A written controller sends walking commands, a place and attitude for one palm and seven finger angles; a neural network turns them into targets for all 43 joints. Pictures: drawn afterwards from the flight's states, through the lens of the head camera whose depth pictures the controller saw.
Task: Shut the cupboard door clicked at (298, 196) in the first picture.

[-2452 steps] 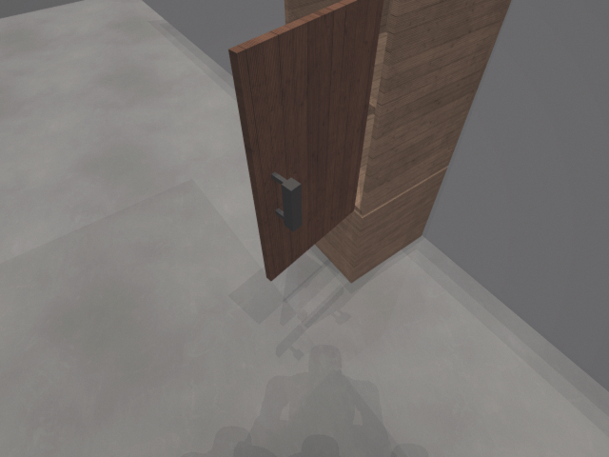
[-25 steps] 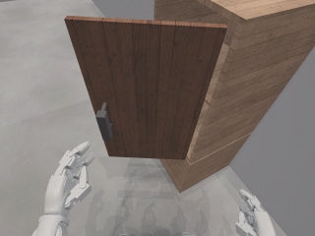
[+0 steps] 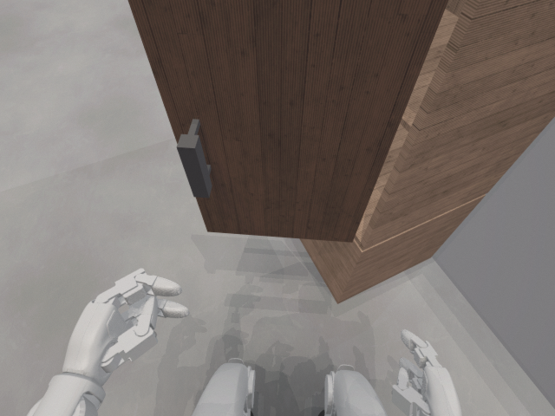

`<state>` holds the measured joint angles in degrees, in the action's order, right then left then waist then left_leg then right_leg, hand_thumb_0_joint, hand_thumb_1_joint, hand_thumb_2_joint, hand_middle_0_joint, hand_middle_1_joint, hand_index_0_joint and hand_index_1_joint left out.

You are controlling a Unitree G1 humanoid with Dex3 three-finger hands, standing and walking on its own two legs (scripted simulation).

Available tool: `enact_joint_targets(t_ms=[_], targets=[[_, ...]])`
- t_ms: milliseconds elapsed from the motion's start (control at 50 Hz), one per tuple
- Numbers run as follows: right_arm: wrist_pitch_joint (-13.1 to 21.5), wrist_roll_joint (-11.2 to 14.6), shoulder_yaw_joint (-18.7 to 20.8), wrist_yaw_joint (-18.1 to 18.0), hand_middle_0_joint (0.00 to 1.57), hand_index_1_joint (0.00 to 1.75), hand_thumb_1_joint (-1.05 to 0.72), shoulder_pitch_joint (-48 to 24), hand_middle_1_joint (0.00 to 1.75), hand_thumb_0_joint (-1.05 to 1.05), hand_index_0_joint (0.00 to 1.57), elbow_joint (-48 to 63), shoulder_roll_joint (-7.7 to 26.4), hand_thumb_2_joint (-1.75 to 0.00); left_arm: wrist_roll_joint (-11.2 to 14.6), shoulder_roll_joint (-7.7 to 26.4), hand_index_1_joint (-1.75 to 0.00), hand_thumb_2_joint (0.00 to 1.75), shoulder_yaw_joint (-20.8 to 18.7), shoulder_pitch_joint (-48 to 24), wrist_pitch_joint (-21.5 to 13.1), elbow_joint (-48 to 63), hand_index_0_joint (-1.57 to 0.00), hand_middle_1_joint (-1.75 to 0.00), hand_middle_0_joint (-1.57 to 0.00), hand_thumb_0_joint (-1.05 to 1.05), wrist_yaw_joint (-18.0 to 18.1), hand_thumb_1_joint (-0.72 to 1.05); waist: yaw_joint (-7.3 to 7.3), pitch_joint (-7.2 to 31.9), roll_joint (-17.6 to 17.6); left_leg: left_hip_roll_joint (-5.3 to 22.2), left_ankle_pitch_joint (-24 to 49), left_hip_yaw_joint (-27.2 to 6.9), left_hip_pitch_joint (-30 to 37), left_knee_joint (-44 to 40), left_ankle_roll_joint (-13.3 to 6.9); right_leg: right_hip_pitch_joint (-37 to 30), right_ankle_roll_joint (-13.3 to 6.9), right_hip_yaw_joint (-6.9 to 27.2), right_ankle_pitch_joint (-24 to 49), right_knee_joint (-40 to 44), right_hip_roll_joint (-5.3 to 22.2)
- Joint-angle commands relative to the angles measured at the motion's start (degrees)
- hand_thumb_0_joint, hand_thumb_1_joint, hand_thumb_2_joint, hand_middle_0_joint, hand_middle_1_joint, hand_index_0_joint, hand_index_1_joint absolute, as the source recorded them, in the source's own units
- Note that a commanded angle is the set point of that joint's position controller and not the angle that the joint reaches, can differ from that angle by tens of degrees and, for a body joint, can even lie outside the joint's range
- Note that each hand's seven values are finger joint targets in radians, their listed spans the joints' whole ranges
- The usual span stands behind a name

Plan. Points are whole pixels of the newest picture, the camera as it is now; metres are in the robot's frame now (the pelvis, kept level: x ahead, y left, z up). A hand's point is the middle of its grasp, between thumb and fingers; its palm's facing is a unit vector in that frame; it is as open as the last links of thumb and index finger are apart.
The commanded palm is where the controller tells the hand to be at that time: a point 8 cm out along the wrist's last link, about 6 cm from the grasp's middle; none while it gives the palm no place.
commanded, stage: raise the hand and make a fist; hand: left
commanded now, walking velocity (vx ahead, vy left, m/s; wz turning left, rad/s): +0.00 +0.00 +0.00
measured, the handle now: (199, 158) +0.48 +0.17 +0.06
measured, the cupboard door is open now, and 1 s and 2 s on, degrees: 60 60 60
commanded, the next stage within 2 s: bring the fist close to the handle in 1.12 s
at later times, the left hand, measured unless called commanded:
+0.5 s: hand (117, 319) +0.22 +0.21 +0.07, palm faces +0.04 -1.00 -0.05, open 3.1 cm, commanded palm +0.20 +0.25 +0.06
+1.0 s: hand (146, 306) +0.24 +0.18 +0.06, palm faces -0.06 -1.00 -0.02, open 3.1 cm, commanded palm +0.22 +0.24 +0.07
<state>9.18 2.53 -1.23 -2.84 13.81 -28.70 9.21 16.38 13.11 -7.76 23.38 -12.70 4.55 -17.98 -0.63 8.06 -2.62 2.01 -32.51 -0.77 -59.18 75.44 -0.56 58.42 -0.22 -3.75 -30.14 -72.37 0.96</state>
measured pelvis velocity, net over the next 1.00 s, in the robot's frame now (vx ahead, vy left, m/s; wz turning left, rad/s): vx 0.03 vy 0.00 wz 0.01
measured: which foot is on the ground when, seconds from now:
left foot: down 0.00-1.00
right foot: down 0.00-1.00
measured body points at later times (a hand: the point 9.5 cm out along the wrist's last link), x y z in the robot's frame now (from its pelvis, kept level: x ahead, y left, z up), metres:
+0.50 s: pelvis +0.01 +0.02 +0.01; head +0.07 +0.03 +0.45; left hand +0.21 +0.26 +0.08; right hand +0.22 -0.20 -0.05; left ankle +0.04 +0.11 -0.62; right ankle +0.05 -0.12 -0.62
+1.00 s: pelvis +0.03 +0.00 +0.01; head +0.10 +0.01 +0.45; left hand +0.24 +0.24 +0.06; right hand +0.20 -0.24 -0.06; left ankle +0.04 +0.11 -0.62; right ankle +0.05 -0.12 -0.62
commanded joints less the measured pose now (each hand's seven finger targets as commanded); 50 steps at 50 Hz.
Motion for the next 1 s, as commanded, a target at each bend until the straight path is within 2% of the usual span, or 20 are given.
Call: enact_joint_targets(t_ms=[0,80,120,180,240,260,300,360,420,460,540,620,640,680,760,800,820,880,940,980], targets=[[5.25,-0.97,4.71,-0.74,0.2,0.3,-0.9,-4.92,0.3,0.0,0.2,9.86,8.69,-0.9,2.07,5.24,-1.1,0.9,-6.84,3.44,-11.42,17.24,-0.93,-1.1,-0.93,0.0,6.26,0.9,-2.6,15.93,2.21,-2.39,14.6,-2.15,8.15,-13.28,-0.19,-13.21,-1.41,0.81,9.18,9.89,-1.91],[6.54,-1.44,4.58,-0.34,0.2,0.3,-0.9,-3.81,0.3,0.0,0.2,8.11,11.03,-0.9,-0.61,2.33,-1.18,0.9,1.03,0.55,-17.63,11.9,-1.01,-1.18,-1.01,0.0,4.54,0.9,1.96,8.36,1.9,-2.07,5.52,-3.49,5.66,-13.14,-0.16,-3.97,-1.65,0.05,-0.16,9.78,-1.89],[6.98,-1.04,4.65,-0.54,0.2,0.3,-0.9,-3.24,0.3,0.0,0.2,8.58,12.03,-0.9,-0.94,2.63,-1.22,0.9,2.41,0.9,-17.21,9.06,-1.04,-1.22,-1.04,0.0,2.35,0.9,2.5,7.22,2.21,-2.31,-0.06,-3.93,4.01,-14.09,-0.32,-3.2,-1.59,0.84,-4.2,10.94,-1.49],[6.84,-0.25,4.9,-0.97,0.2,0.3,-0.9,-3.11,0.3,0.0,0.2,9.99,12.9,-0.9,-0.84,6.32,-1.28,0.9,-0.26,1.17,-14.69,9.74,-1.1,-1.28,-1.1,0.0,0.37,0.9,0.87,9.92,1.41,-2.46,-1.91,-4.33,4.93,-16.05,-0.52,-5.54,-1.81,1.4,-4.61,11.6,-1.32],[6.08,-0.47,5.05,-1.17,0.2,0.3,-0.9,-3.33,0.3,0.0,0.2,10.94,12.5,-0.9,-0.12,11.34,-1.34,0.9,-6.73,1.12,-13.28,16.45,-1.15,-1.34,-1.15,0.0,2.53,0.9,-2.06,16.39,-3.5,-2.35,3.87,-4.5,9.69,-17.38,-0.16,-8.94,-2.26,0.38,1.51,9.74,-1.86],[5.67,-0.62,4.88,-1.03,0.2,0.3,-0.9,-3.24,0.3,0.0,0.2,11.54,11.97,-0.9,0.44,9.77,-1.36,0.9,-6.6,2.32,-13.29,18.47,-1.17,-1.36,-1.17,0.0,3.52,0.9,-2.52,17.54,-4.05,-2.3,6.6,-4.53,11.54,-18.01,0.13,-10.16,-2.32,-0.28,3.7,9.28,-1.83],[4.87,-0.76,4.75,-0.72,0.2,0.3,-0.9,-2.99,0.3,0.0,0.2,11.72,11.24,-0.9,1.06,8.38,-1.4,0.9,-6.63,2.88,-13.51,20.22,-1.21,-1.4,-1.21,0.0,5.83,0.9,-2.51,17.04,-4.94,-2.12,10.26,-4.37,13.3,-18.04,0.5,-10.56,-2.28,-0.89,6.45,9.19,-2.19],[3.81,-1.12,4.43,-0.15,0.2,0.3,-0.9,-2.55,0.3,0.0,0.2,11.31,11.26,-0.9,0.15,5.13,-1.46,0.9,-3.53,3.03,-13.19,17.03,-1.26,-1.46,-1.26,0.0,7.29,0.9,-0.66,13.61,-4.1,-1.82,11.3,-4.52,12.54,-17.43,0.76,-9.0,-2.08,-1.63,7.35,9.27,-2.5],[3.06,-1.02,4.42,0.1,0.2,0.3,-0.9,-1.88,0.3,0.0,0.2,10.94,12.09,-0.9,-1.69,2.78,-1.5,0.9,0.79,2.24,-11.58,10.17,-1.3,-1.5,-1.3,0.0,5.61,0.9,2.17,8.22,0.04,-1.58,6.81,-4.6,9.6,-16.97,0.44,-6.37,-1.53,-1.66,4.94,10.91,-2.51],[2.88,-0.82,4.19,-0.02,0.2,0.3,-0.9,-1.46,0.3,0.0,0.2,11.26,12.78,-0.9,-2.42,3.55,-1.5,0.9,1.8,0.12,-10.36,7.37,-1.3,-1.5,-1.3,0.0,3.44,0.9,2.74,6.67,1.17,-1.84,5.18,-4.35,7.81,-16.64,0.02,-6.71,-1.61,-1.06,3.65,11.88,-2.38],[3.2,-0.9,3.95,-0.76,0.2,0.3,-0.9,-1.47,0.3,0.0,0.2,11.87,13.03,-0.9,-1.33,9.55,-1.5,0.9,-3.62,-4.62,-10.58,10.55,-1.3,-1.5,-1.3,0.0,1.41,0.9,1.08,11.05,-0.24,-2.22,7.53,-3.66,8.84,-15.82,-0.26,-9.56,-2.07,0.08,4.93,11.84,-2.5],[3.64,-1.15,3.84,-0.54,0.2,0.3,-0.9,-1.37,0.3,0.0,0.2,11.69,11.31,-0.9,1.65,9.93,-1.5,0.9,-7.76,-3.33,-14.08,17.21,-1.3,-1.5,-1.3,0.0,2.54,0.9,-1.54,19.69,-3.8,-2.3,18.77,-2.89,14.17,-14.78,0.42,-13.77,-2.33,0.01,13.9,9.48,-2.42],[3.52,-1.25,3.88,-0.45,0.2,0.3,-0.9,-1.32,0.3,0.0,0.2,11.23,11.33,-0.9,1.56,11.0,-1.5,0.9,-8.89,-2.57,-14.36,16.92,-1.3,-1.5,-1.3,0.0,3.24,0.9,-1.88,19.96,-4.28,-2.22,20.44,-2.93,14.2,-14.38,0.46,-13.88,-2.49,0.01,15.05,9.05,-2.71],[3.26,-1.13,3.86,-0.09,0.2,0.3,-0.9,-1.32,0.3,0.0,0.2,10.64,11.1,-0.9,1.61,7.71,-1.5,0.9,-6.14,-1.32,-14.24,14.64,-1.3,-1.5,-1.3,0.0,3.35,0.9,-0.57,17.72,-4.08,-2.07,20.33,-2.58,13.59,-14.16,0.55,-12.74,-2.08,-0.34,15.32,9.35,-2.51],[2.46,-0.56,4.34,0.13,0.2,0.3,-0.9,-1.2,0.3,0.0,0.2,10.33,12.29,-0.9,0.57,4.55,-1.5,0.9,-2.09,0.67,-10.4,5.99,-1.3,-1.5,-1.3,0.0,1.16,0.9,1.34,12.7,1.7,-2.07,15.74,-2.4,8.97,-14.17,-0.03,-12.29,-1.57,-0.1,12.59,11.34,-2.35],[2.3,-0.22,4.48,-0.09,0.2,0.3,-0.9,-1.11,0.3,0.0,0.2,11.0,12.78,-0.9,0.55,5.28,-1.5,0.9,-1.9,-0.25,-8.8,5.09,-1.3,-1.5,-1.3,0.0,-0.1,0.9,1.68,11.9,2.74,-2.25,13.51,-2.2,8.0,-14.53,-0.35,-12.67,-1.39,0.45,10.85,12.55,-2.13],[2.32,-0.2,4.64,-0.3,0.2,0.3,-0.9,-1.05,0.3,0.0,0.2,11.18,12.96,-0.9,0.86,6.1,-1.5,0.9,-2.79,-0.97,-8.58,5.61,-1.3,-1.5,-1.3,0.0,-0.36,0.9,1.67,12.75,4.06,-2.37,13.64,-2.0,7.9,-14.23,-0.55,-13.64,-1.24,0.88,11.19,12.88,-2.01],[2.63,-0.55,4.62,-0.64,0.2,0.3,-0.9,-1.34,0.3,0.0,0.2,11.57,12.28,-0.9,1.83,9.18,-1.5,0.9,-6.41,-2.84,-10.77,10.97,-1.3,-1.5,-1.3,0.0,0.24,0.9,-0.16,17.52,1.28,-2.54,17.71,-1.54,9.38,-13.48,-0.49,-16.46,-1.58,1.59,15.29,11.24,-1.69],[2.91,-0.94,4.57,-0.63,0.2,0.3,-0.9,-1.43,0.3,0.0,0.2,10.86,11.39,-0.9,2.43,11.0,-1.5,0.9,-9.0,-3.15,-14.59,14.5,-1.3,-1.5,-1.3,0.0,2.54,0.9,-1.47,18.48,-0.84,-2.43,20.21,-1.44,10.22,-13.06,-0.14,-16.91,-2.03,1.71,17.51,9.96,-1.97],[2.86,-0.93,4.47,-0.24,0.2,0.3,-0.9,-1.46,0.3,0.0,0.2,10.29,10.89,-0.9,2.18,8.33,-1.5,0.9,-7.06,-2.06,-16.19,13.18,-1.3,-1.5,-1.3,0.0,3.33,0.9,-0.8,17.51,-1.49,-2.45,19.25,-1.21,10.33,-13.12,-0.04,-15.4,-1.79,1.51,16.48,10.03,-1.83]])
